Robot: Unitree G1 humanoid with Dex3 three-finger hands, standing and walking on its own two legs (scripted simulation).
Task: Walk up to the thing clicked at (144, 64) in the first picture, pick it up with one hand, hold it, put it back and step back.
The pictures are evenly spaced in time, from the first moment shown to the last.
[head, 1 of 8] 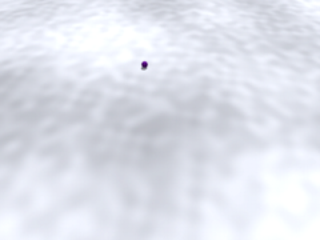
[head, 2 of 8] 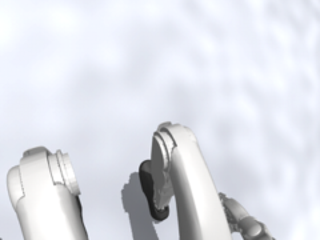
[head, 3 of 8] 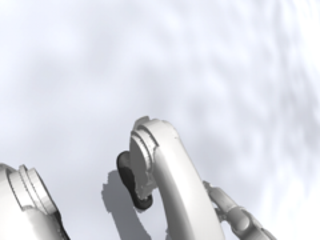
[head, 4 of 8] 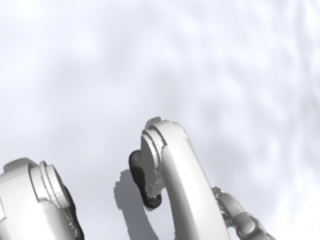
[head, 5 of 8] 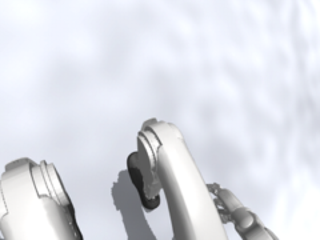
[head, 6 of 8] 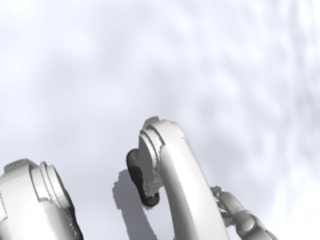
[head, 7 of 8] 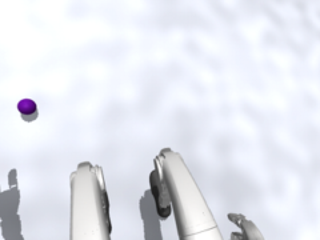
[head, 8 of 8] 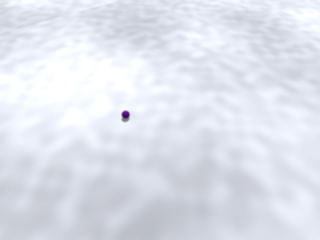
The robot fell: no
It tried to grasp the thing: yes
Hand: left
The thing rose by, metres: 0.00
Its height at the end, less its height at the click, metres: +0.00
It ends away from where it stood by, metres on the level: 0.05
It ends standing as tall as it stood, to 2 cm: yes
